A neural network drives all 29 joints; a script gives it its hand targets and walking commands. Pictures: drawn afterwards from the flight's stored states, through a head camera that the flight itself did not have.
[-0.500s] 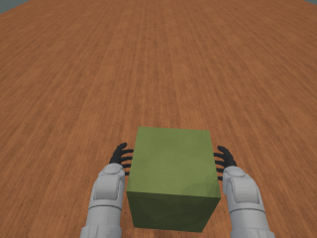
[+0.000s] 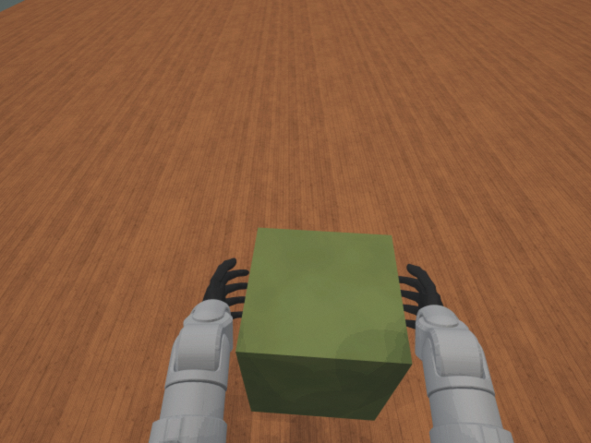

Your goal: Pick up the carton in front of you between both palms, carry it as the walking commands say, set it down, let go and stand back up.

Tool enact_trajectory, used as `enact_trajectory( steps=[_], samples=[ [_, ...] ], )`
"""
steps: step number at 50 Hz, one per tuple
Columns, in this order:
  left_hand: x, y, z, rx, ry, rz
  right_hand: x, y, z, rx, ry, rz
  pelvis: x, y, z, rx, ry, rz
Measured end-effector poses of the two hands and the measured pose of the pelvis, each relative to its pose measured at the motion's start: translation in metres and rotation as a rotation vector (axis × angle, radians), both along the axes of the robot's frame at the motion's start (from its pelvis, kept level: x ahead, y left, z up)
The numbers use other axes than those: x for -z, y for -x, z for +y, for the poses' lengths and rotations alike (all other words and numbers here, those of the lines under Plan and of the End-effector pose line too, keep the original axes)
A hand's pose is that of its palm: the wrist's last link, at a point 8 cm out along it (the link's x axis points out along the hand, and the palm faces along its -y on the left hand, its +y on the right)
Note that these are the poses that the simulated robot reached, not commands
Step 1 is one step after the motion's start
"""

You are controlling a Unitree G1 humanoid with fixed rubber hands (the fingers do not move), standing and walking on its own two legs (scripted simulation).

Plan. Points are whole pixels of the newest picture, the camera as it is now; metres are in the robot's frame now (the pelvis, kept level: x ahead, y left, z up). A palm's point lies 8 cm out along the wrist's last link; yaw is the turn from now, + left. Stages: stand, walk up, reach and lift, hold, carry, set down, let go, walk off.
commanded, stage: carry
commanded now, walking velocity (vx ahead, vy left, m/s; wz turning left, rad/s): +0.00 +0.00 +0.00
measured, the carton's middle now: (318, 327) +0.31 +0.00 -0.06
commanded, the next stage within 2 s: hold in 0.32 s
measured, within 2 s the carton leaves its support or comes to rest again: neither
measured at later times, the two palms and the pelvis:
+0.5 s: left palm (202, 323) +0.26 +0.16 +0.04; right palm (422, 321) +0.27 -0.13 +0.04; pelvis -0.01 +0.00 +0.01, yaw +3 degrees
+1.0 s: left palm (216, 311) +0.29 +0.15 +0.03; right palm (420, 311) +0.30 -0.14 +0.02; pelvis -0.04 -0.03 -0.01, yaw +4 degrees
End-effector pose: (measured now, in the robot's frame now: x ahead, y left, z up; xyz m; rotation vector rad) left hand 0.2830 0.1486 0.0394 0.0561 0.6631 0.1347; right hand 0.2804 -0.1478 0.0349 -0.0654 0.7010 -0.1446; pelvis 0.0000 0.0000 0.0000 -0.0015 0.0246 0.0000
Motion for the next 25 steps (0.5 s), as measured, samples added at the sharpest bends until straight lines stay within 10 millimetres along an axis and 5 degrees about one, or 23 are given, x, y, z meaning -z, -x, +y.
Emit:
enact_trajectory(
  steps=[16,25],
  samples=[
    [-0.001,0.003,0.004,0.000,0.001,-0.005,-0.002,0.003,0.004,0.001,0.001,-0.005,0.000,0.004,0.004,0.000,0.001,0.001],
    [-0.002,0.023,0.014,-0.033,0.004,0.003,-0.005,0.011,0.013,-0.058,0.000,0.000,-0.008,0.012,0.001,-0.047,-0.002,-0.124]
  ],
)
